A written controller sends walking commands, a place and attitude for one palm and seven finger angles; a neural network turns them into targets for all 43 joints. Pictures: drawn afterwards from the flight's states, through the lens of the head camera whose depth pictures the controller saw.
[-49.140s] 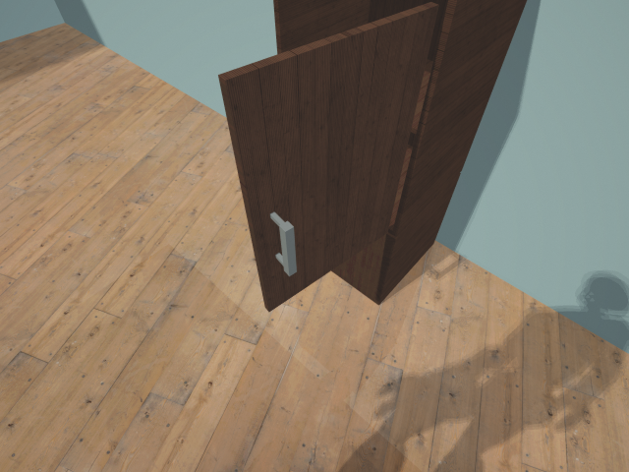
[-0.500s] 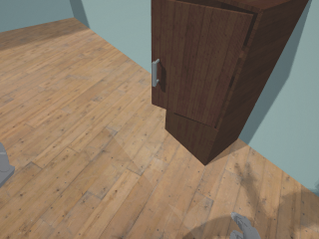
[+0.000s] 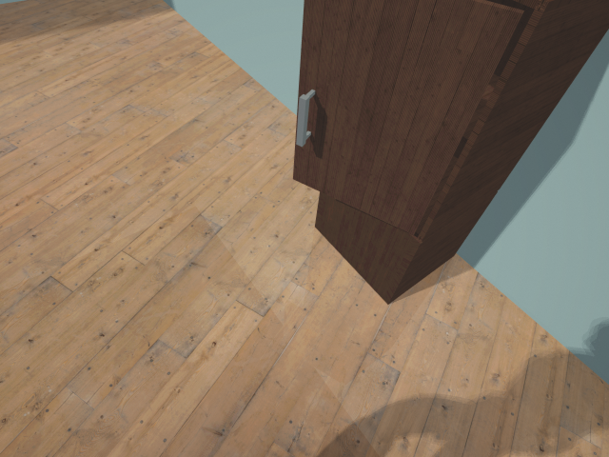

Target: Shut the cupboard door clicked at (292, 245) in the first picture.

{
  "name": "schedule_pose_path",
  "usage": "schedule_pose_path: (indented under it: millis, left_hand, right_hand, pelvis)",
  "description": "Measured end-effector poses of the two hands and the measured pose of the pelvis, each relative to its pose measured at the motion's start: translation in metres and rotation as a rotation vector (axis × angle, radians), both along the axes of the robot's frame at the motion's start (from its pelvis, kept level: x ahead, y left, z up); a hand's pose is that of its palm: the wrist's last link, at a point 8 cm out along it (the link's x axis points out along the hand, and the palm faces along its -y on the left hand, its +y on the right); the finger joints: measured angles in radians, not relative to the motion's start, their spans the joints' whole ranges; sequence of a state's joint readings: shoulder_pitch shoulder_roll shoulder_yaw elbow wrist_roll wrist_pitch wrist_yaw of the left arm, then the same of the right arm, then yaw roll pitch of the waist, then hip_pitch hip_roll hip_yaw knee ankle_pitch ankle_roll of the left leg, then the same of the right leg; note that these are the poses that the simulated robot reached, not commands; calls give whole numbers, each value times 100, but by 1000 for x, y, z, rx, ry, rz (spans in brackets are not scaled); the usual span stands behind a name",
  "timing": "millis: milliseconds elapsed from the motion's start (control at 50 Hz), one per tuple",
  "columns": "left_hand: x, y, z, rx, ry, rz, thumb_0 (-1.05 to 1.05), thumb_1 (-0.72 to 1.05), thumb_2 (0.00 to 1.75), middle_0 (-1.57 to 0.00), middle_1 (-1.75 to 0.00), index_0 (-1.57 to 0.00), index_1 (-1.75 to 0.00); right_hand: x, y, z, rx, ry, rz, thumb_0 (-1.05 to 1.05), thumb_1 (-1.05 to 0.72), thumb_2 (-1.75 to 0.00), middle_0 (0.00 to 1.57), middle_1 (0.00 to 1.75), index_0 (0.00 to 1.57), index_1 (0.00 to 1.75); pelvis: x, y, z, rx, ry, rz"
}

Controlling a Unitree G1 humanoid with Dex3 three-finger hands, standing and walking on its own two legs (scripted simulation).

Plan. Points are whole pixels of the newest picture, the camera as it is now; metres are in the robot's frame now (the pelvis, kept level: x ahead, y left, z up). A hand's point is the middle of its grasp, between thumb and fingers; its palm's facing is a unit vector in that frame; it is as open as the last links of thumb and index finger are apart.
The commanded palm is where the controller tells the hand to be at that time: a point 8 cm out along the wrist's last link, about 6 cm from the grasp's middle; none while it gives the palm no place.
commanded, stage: let the arm hang, fingers relaxed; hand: left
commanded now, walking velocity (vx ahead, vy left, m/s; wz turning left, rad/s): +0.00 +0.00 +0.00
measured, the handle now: (306, 118) +0.89 +0.04 -0.09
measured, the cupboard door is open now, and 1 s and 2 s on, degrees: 23 23 23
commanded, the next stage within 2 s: look to check the result in 0.70 s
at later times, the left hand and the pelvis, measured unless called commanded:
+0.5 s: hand out of the picture -0.06 +0.16 -0.17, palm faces +0.02 -0.99 -0.14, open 7.4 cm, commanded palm none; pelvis +0.00 +0.01 +0.01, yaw -2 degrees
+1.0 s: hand out of the picture -0.06 +0.18 -0.17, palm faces +0.01 -0.98 -0.19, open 7.4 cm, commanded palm none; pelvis +0.00 +0.02 +0.01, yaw -2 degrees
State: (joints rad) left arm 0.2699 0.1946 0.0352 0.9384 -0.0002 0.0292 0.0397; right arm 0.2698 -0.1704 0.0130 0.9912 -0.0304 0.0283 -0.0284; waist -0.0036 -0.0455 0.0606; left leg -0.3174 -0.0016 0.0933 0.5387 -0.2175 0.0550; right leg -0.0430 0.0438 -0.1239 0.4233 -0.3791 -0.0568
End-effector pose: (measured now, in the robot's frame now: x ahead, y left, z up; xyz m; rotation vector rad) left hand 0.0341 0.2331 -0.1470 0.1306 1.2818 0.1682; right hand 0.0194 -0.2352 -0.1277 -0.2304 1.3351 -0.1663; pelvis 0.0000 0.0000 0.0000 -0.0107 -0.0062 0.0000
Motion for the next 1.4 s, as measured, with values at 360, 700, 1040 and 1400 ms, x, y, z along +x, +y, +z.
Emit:
schedule_pose_path:
  millis: [360, 700, 1040, 1400]
  left_hand:
    - [-95, -4, 12, 0, 263, 11, 1, 91, 90, -20, -30, -20, -30]
    - [-97, -31, 4, -76, 260, 16, 0, 91, 90, -20, -30, -20, -30]
    - [-88, -7, 10, -9, 271, 7, 0, 91, 90, -20, -30, -20, -30]
    - [-52, -5, 8, 0, 205, -21, 0, 91, 90, -20, -30, -20, -30]
  right_hand:
    - [-52, 42, -17, 110, 109, -95, 1, -91, -90, 20, 30, 20, 30]
    - [-67, 49, -13, 102, 131, -121, 1, -91, -90, 20, 30, 20, 30]
    - [-57, 44, -14, 96, 134, -117, 1, -91, -90, 20, 30, 20, 30]
    - [-27, 27, -12, 67, 77, -95, 1, -91, -90, 20, 30, 20, 30]
  pelvis:
    - [-3, 13, 8, 15, -32, -37]
    - [-3, 15, 7, 19, -26, -39]
    - [4, 16, 7, 20, -21, -41]
    - [11, 13, 8, 24, -22, -45]
